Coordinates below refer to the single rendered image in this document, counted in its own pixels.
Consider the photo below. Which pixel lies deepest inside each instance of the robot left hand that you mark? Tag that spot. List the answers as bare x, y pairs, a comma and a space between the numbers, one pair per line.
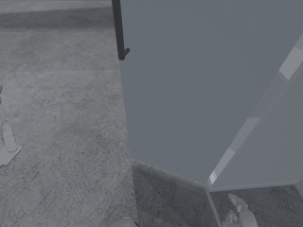
10, 149

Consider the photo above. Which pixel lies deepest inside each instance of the robot right hand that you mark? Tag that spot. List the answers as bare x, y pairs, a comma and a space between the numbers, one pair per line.
244, 217

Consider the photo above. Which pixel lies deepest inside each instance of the handle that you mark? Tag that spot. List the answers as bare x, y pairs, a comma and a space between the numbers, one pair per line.
121, 51

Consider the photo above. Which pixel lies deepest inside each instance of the fridge door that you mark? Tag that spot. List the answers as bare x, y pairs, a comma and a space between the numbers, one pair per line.
195, 71

